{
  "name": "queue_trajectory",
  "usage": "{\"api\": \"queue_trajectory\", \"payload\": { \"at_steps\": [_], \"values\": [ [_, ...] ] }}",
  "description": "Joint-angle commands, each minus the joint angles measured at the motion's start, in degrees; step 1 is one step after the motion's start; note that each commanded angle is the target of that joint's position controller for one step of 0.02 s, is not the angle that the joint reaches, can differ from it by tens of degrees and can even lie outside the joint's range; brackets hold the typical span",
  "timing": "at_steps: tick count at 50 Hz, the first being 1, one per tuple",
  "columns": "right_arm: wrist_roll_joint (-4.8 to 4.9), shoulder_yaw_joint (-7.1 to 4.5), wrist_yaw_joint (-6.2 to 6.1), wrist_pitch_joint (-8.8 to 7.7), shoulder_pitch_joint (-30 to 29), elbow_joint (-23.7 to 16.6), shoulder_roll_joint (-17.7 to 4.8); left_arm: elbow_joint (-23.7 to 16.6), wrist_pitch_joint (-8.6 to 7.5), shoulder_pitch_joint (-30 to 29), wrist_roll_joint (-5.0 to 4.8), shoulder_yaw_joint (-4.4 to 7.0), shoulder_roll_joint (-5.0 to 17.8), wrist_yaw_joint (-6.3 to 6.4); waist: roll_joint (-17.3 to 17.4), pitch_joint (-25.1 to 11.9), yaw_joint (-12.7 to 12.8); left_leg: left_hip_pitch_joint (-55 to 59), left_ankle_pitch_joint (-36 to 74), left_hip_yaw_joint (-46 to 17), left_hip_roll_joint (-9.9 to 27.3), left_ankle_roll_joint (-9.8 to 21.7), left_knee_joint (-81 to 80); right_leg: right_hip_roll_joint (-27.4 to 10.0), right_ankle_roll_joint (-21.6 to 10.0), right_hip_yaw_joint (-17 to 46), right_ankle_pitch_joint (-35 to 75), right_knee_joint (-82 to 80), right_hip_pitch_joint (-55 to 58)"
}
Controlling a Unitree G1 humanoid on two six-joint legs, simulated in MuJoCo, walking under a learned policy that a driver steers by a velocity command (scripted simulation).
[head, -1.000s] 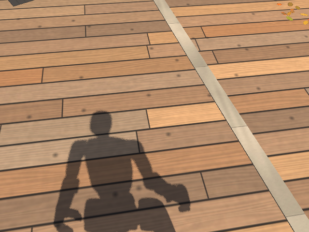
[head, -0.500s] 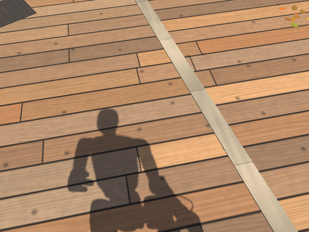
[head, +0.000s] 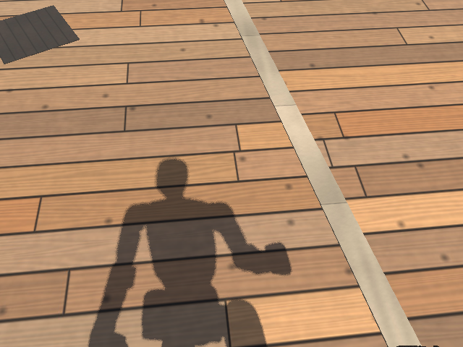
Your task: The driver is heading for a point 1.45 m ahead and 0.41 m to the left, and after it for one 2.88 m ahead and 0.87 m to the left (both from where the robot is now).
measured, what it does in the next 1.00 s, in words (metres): walks ahead: right foot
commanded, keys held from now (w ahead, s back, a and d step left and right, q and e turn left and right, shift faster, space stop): w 0.52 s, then w+q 0.48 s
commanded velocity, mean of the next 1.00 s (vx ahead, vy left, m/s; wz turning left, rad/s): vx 0.50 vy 0.00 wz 0.17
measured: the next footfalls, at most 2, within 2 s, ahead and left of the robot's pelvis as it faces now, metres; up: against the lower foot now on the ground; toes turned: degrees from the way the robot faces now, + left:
right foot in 0.54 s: +0.48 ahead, -0.13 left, +0.00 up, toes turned -3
left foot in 1.10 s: +0.75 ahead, +0.14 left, +0.00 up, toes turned +19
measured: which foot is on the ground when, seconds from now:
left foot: down 0.00-0.54, up 0.56-1.00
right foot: down 0.00-0.00, up 0.02-0.52, down 0.54-1.00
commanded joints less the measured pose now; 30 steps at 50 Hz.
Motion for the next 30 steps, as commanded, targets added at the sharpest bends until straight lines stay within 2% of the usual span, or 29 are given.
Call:
{"api": "queue_trajectory", "payload": {
  "at_steps": [1, 2, 3, 4, 5, 6, 7, 9, 12, 16, 21, 23, 24, 25, 26, 27, 28, 29, 30],
  "values": [
    [-0.23, -4.3, -0.56, 0.18, 25.97, 4.18, -15.28, -3.86, -2.54, 4.12, 0.17, -1.25, 0.38, -0.61, 16.39, -24.39, -9.34, 53.25, -10.0, -44.77, 22.09, 15.97, -12.49, 4.71, -1.17, 5.8, -6.64, 45.16, -38.27],
    [0.22, -3.05, -0.54, -0.01, 21.75, 3.52, -11.54, -4.83, -3.69, -0.73, -1.42, 0.2, 6.01, -0.91, 11.65, -17.09, -9.42, 47.6, -14.34, -39.21, 19.93, 12.79, -13.62, 0.74, -2.53, 9.5, -5.32, 50.27, -44.32],
    [0.05, -2.36, -0.7, -0.07, 16.81, 2.15, -9.14, -6.22, -4.19, -5.5, -2.06, 0.38, 7.11, -0.88, 8.06, -10.88, -8.32, 39.31, -12.53, -30.77, 17.88, 10.43, -14.4, -2.45, -3.54, 7.85, -0.26, 49.28, -45.36],
    [-0.48, -1.74, -0.54, -0.18, 12.5, 1.5, -7.48, -6.53, -4.03, -7.79, -1.54, 0.6, 6.76, -0.46, 3.76, -6.2, -6.38, 30.1, -8.09, -24.47, 15.62, 9.17, -16.49, -5.08, -3.54, 6.52, 4.75, 45.35, -42.94],
    [-1.04, -1.19, -0.39, -0.45, 10.23, 1.29, -5.71, -6.34, -3.32, -7.73, -0.8, 1.12, 6.45, -0.06, 3.94, -4.05, -4.39, 24.03, -4.79, -20.22, 13.49, 8.07, -18.31, -6.96, -3.56, 6.8, 7.84, 41.49, -39.38],
    [-1.31, -0.93, -0.23, -0.53, 9.76, 1.58, -5.04, -5.99, -2.46, -6.29, -0.58, 1.1, 5.15, 0.02, 4.9, -3.42, -2.99, 20.51, -3.43, -17.83, 12.41, 7.81, -20.04, -7.67, -3.47, 6.88, 9.57, 39.66, -36.2],
    [-1.18, -0.99, -0.23, -0.65, 10.42, 2.05, -5.29, -5.69, -1.79, -5.33, -0.47, 1.0, 3.81, 0.09, 4.94, -3.03, -2.4, 18.73, -2.06, -16.19, 11.91, 8.18, -21.37, -7.93, -3.22, 6.59, 10.32, 37.99, -34.88],
    [-1.03, -1.37, -0.77, -0.89, 12.43, 3.05, -7.21, -6.36, -1.08, -6.98, -0.2, 1.11, 3.38, 0.29, 3.94, -1.29, -2.06, 17.65, 1.37, -13.45, 11.69, 8.99, -23.36, -8.28, -2.25, 6.07, 13.87, 34.0, -36.96],
    [-0.87, -1.53, -1.85, -0.59, 15.39, 4.17, -8.37, -8.43, -1.04, -13.17, 0.42, 1.33, 3.59, 0.23, 2.73, 0.39, -3.3, 20.2, 5.41, -10.71, 11.31, 8.53, -24.35, -8.22, -0.74, 5.81, 22.66, 24.57, -42.06],
    [-0.33, -1.32, -2.42, -0.19, 18.67, 5.34, -8.51, -10.38, -1.51, -20.66, 0.13, 0.68, 2.15, -0.65, 3.27, 1.92, -5.5, 21.48, 5.55, -6.17, 9.13, 6.55, -24.82, -6.03, -0.57, 3.56, 32.33, 11.85, -39.95],
    [0.11, -1.64, -2.63, 0.94, 23.71, 7.95, -9.14, -13.22, -2.06, -28.46, -0.47, -0.12, 2.12, -2.17, 3.04, 4.46, -7.94, 30.4, 6.43, -6.01, 12.12, 6.51, -21.94, -4.37, -1.47, 2.74, 29.72, 4.02, -41.83],
    [0.29, -2.02, -2.86, 1.52, 23.85, 8.48, -9.73, -14.1, -2.46, -29.07, -0.6, -0.11, 2.87, -2.87, 3.72, 4.37, -7.15, 33.77, 10.42, -6.45, 13.86, 5.91, -19.3, -3.82, -2.78, 2.68, 25.7, 2.25, -41.06],
    [0.34, -2.21, -2.96, 1.76, 23.25, 8.47, -10.1, -13.98, -2.62, -27.75, -0.66, 0.13, 3.67, -3.07, 4.31, 3.49, -6.04, 34.67, 14.46, -6.37, 14.24, 5.33, -17.53, -3.09, -3.55, 2.19, 23.62, 1.48, -38.39],
    [0.37, -2.4, -3.01, 1.96, 22.05, 8.2, -10.69, -13.33, -2.75, -24.73, -0.59, 0.69, 4.95, -3.09, 5.27, 1.46, -4.1, 34.83, 23.02, -5.83, 13.95, 4.65, -14.23, -1.48, -4.48, 0.92, 21.78, 1.08, -33.02],
    [0.5, -2.36, -3.02, 2.23, 20.5, 7.86, -10.67, -11.48, -2.82, -18.29, -0.36, 1.68, 6.68, -2.94, 5.52, -2.41, -0.4, 33.67, 32.32, -4.1, 12.19, 3.56, -7.05, 0.61, -5.81, -0.89, 22.15, -0.03, -23.55],
    [0.27, -1.65, -2.91, 2.34, 20.23, 7.27, -8.85, -8.41, -2.86, -7.97, 0.01, 3.17, 9.76, -2.47, 4.09, -8.92, 3.76, 26.42, 31.05, -2.57, 8.93, 1.85, 5.24, -0.82, -7.93, 1.05, 24.03, 1.18, -7.29],
    [-0.49, -0.09, -2.49, 1.74, 24.71, 6.01, -4.05, -6.87, -2.83, 1.33, 1.24, 4.54, 15.27, -1.9, -5.79, -18.83, 3.99, 5.27, 9.54, 0.12, 2.15, -1.65, 27.54, -16.03, -14.77, 21.29, 21.51, 1.72, 16.94],
    [-0.01, 1.1, -2.1, 0.45, 27.47, 6.89, -0.79, -6.24, -2.58, 3.13, 0.74, 3.78, 13.89, -2.1, -14.68, -25.25, 3.18, -7.35, -29.48, -6.4, -4.76, -2.69, 40.27, -23.7, -19.04, 41.92, 13.48, -7.19, 24.78],
    [1.86, -0.82, -1.98, -0.36, 21.88, 6.21, -7.43, -6.56, -2.69, 0.41, 0.32, 2.53, 9.57, -1.88, -9.92, -18.43, 4.03, -12.87, -28.23, -10.79, -1.32, -1.6, 45.8, -21.59, -15.78, 37.06, 8.78, -9.07, 19.18]
  ]
}}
